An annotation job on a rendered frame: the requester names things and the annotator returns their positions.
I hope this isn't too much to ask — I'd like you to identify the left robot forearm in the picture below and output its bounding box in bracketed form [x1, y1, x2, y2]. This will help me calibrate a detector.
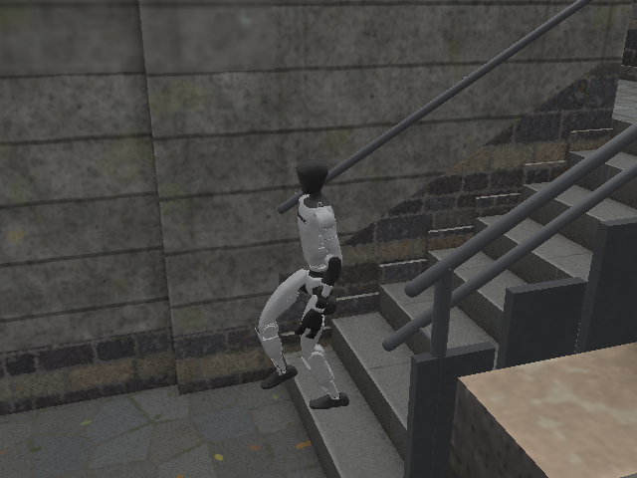
[311, 257, 341, 313]

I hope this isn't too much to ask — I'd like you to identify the robot left shin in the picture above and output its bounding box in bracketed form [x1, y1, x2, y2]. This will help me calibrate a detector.
[302, 352, 339, 399]

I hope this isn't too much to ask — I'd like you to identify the robot right thigh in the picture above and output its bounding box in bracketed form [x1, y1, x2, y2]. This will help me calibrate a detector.
[258, 269, 308, 339]

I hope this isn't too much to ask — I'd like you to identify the left robot upper arm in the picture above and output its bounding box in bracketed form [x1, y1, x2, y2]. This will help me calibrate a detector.
[315, 208, 342, 267]

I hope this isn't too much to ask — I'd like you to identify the robot left hand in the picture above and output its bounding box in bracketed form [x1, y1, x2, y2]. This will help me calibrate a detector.
[295, 309, 323, 339]

